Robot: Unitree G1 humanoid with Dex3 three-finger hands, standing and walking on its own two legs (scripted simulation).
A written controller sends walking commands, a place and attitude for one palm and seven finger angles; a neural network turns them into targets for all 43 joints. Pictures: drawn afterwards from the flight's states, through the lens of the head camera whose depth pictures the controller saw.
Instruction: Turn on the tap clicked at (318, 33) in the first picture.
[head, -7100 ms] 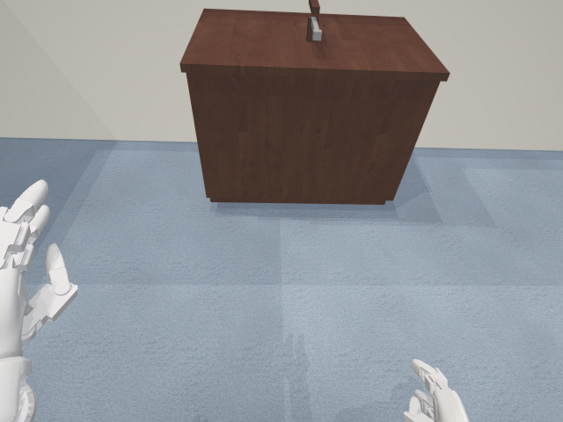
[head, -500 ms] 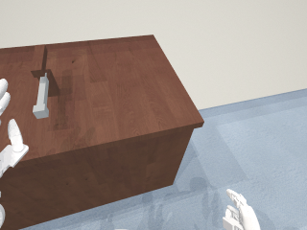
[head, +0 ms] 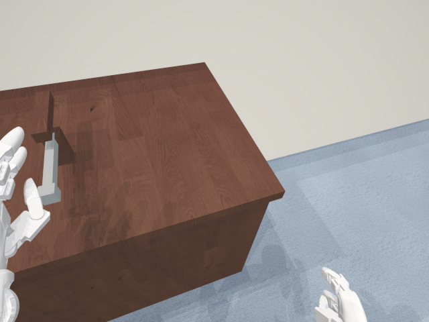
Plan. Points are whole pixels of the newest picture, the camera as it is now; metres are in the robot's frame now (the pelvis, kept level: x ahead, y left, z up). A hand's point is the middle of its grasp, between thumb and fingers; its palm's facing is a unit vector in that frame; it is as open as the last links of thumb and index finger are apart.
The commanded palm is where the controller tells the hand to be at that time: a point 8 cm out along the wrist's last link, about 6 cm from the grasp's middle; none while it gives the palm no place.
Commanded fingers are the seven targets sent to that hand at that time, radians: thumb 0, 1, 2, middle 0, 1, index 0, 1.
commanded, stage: come to a stop and stand still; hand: left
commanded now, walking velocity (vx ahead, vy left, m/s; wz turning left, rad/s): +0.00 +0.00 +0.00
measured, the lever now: (49, 194) +0.31 +0.33 +0.05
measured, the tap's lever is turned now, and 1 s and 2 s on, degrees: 0 0 0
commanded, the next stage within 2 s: look again from close up in 1.06 s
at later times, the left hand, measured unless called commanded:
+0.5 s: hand (41, 193) +0.24 +0.26 +0.17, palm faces +0.34 -0.85 -0.41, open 7.4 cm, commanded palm +0.16 +0.29 +0.18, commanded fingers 0.00 0.90 0.90 -0.20 -0.30 -0.20 -0.30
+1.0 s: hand (32, 203) +0.23 +0.28 +0.15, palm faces +0.33 -0.87 -0.36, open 7.4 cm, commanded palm +0.17 +0.31 +0.18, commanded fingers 0.00 0.90 0.90 -0.20 -0.30 -0.20 -0.30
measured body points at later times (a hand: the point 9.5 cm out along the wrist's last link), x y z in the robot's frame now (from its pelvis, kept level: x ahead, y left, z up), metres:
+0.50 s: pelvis -0.02 +0.02 +0.00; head +0.02 +0.02 +0.45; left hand +0.21 +0.30 +0.20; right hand +0.15 -0.21 -0.08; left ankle +0.00 +0.10 -0.74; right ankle +0.00 -0.11 -0.74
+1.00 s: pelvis +0.00 +0.04 +0.00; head +0.02 +0.06 +0.45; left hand +0.21 +0.32 +0.17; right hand +0.18 -0.18 -0.06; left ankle +0.00 +0.10 -0.74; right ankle +0.00 -0.11 -0.74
